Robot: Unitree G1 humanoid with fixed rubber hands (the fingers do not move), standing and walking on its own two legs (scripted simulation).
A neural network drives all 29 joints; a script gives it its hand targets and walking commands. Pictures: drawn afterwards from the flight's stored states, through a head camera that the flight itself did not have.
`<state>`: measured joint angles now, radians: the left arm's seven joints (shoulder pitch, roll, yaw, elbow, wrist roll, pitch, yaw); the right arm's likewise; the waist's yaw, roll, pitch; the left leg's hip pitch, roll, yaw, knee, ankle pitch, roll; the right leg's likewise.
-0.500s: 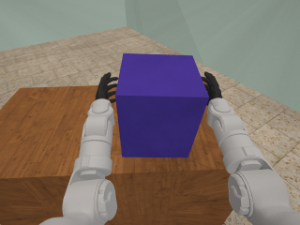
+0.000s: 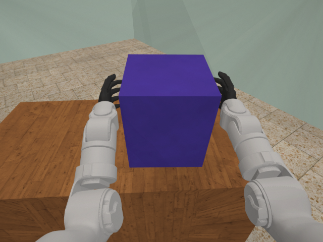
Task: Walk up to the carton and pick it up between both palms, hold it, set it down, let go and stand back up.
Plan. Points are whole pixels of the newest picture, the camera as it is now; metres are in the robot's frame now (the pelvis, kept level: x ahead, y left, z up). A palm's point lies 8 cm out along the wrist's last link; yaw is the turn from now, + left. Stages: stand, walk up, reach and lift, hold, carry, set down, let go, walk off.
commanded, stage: reach and lift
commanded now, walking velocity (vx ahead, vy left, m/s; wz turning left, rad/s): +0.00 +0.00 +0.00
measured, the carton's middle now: (166, 111) +0.42 +0.03 +0.15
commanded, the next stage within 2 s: hold in 0.74 s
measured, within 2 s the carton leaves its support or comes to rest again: neither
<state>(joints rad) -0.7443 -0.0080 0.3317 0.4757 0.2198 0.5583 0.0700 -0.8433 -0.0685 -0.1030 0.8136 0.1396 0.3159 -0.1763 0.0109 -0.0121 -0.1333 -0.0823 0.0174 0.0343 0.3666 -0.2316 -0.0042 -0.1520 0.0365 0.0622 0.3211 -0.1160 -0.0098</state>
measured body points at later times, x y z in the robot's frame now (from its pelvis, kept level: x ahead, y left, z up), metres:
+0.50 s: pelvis -0.01 +0.00 +0.00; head -0.08 +0.01 +0.44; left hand +0.38 +0.18 +0.24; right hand +0.40 -0.13 +0.23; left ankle -0.02 +0.11 -0.75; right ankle +0.04 -0.12 -0.75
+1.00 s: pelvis -0.01 +0.00 +0.00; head -0.11 +0.01 +0.44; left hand +0.36 +0.18 +0.25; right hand +0.38 -0.12 +0.25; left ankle -0.02 +0.11 -0.75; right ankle +0.04 -0.12 -0.75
